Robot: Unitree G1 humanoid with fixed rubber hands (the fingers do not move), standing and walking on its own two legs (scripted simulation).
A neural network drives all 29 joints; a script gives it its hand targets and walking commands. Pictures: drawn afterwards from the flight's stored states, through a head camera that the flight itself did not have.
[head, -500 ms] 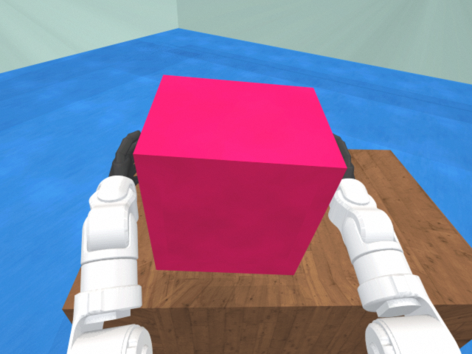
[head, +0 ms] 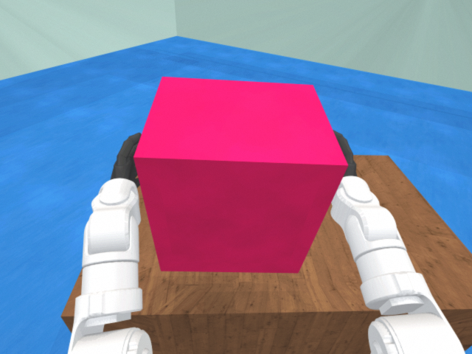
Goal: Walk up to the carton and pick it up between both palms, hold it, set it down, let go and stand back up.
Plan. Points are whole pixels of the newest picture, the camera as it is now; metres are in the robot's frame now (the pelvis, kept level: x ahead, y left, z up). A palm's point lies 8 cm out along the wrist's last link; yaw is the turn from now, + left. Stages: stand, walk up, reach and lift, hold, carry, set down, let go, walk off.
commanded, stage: hold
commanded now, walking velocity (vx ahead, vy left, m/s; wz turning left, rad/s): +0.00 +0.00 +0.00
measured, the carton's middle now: (234, 181) +0.39 +0.01 +0.15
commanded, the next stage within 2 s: none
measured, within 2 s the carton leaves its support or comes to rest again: neither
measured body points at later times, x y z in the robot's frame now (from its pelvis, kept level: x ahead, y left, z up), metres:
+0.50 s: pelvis -0.01 +0.00 +0.00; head -0.07 +0.02 +0.45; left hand +0.36 +0.19 +0.19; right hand +0.37 -0.17 +0.19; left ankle +0.04 +0.12 -0.75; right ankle -0.01 -0.10 -0.75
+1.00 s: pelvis +0.00 +0.00 +0.00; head -0.06 +0.03 +0.44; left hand +0.36 +0.19 +0.18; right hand +0.37 -0.17 +0.19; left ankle +0.04 +0.12 -0.75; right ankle -0.01 -0.10 -0.75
